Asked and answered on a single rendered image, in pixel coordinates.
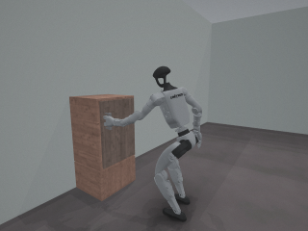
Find right robot foot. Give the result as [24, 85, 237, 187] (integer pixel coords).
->
[174, 193, 191, 205]

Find right robot hand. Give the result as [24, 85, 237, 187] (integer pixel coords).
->
[193, 132, 202, 149]

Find robot right forearm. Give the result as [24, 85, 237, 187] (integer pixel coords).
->
[192, 110, 202, 133]

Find handle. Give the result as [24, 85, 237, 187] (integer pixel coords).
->
[105, 113, 113, 130]

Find left robot hand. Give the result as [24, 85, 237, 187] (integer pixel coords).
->
[103, 115, 114, 127]

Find right robot upper arm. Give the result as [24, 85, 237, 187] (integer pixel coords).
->
[179, 87, 202, 115]

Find cupboard door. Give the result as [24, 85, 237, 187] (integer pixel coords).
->
[99, 98, 135, 169]

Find robot left forearm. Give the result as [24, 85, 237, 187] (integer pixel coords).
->
[112, 111, 141, 127]

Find humanoid robot head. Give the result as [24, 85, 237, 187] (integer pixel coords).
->
[152, 66, 178, 91]

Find left robot upper arm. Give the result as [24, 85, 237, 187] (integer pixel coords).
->
[137, 92, 165, 120]

